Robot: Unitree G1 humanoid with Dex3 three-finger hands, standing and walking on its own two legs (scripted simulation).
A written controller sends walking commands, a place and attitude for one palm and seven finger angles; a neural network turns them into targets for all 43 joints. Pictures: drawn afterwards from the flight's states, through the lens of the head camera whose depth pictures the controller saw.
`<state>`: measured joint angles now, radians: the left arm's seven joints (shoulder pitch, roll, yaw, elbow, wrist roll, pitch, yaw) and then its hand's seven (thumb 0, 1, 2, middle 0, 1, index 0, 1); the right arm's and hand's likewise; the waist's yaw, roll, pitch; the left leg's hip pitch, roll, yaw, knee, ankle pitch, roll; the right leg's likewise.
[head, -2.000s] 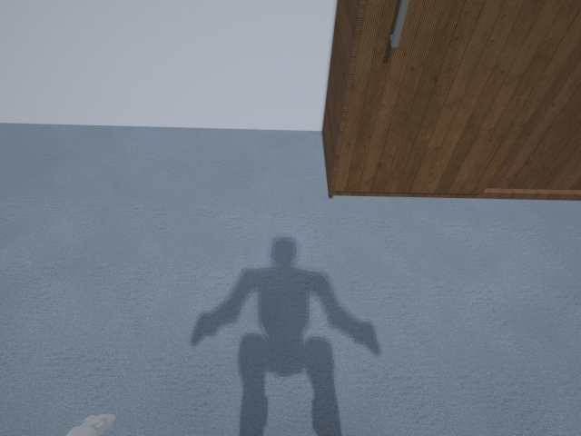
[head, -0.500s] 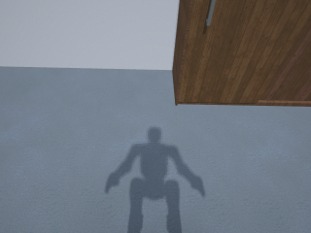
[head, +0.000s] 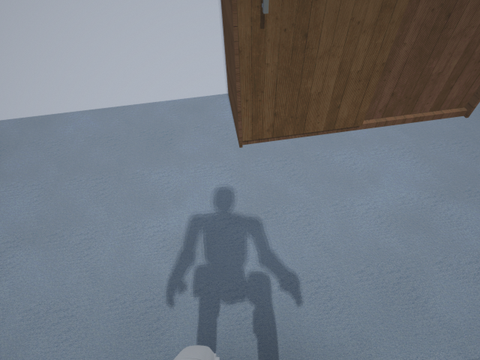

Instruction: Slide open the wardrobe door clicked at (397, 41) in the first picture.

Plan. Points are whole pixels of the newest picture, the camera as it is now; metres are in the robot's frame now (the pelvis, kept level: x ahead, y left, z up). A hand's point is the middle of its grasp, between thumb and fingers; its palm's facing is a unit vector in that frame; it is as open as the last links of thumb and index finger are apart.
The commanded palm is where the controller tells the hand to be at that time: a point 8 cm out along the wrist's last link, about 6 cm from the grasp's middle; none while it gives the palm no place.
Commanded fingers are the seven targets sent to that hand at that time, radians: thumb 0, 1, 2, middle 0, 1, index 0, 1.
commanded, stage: walk to a spot facing it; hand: left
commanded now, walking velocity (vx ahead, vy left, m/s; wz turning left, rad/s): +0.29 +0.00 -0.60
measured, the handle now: out of the picture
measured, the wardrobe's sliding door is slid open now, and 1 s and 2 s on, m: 0.00 0.00 0.00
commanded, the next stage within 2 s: turn to face it in 1.82 s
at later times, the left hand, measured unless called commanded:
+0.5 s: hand (122, 340) +0.17 +0.27 -0.17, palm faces -0.20 -0.96 -0.19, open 7.4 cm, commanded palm none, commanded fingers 0.00 0.90 0.90 -0.20 -0.30 -0.20 -0.30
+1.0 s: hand (257, 208) +0.50 +0.01 -0.17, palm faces -0.61 -0.78 -0.12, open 7.4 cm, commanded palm none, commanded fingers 0.00 0.90 0.90 -0.20 -0.30 -0.20 -0.30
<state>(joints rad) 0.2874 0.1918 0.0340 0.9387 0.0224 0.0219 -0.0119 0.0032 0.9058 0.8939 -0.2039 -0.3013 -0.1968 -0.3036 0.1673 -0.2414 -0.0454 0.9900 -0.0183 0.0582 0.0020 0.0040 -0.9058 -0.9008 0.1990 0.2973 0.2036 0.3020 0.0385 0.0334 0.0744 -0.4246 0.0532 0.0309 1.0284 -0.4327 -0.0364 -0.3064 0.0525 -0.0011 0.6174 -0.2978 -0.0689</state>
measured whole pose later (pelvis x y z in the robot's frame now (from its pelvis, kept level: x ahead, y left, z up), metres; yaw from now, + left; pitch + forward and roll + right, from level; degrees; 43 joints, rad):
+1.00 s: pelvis +0.28 -0.03 -0.01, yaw -33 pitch -1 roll -1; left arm 0.05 0.19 0.04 0.92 0.02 -0.05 -0.03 0.00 0.91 0.89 -0.20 -0.30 -0.19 -0.30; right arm 0.52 -0.12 -0.03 1.14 -0.01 -0.02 -0.02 0.01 -0.91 -0.90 0.20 0.30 0.20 0.30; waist -0.07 -0.03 0.13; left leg -0.22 0.14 0.14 1.21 -0.48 -0.03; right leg -0.41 0.05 -0.16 0.66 -0.25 -0.13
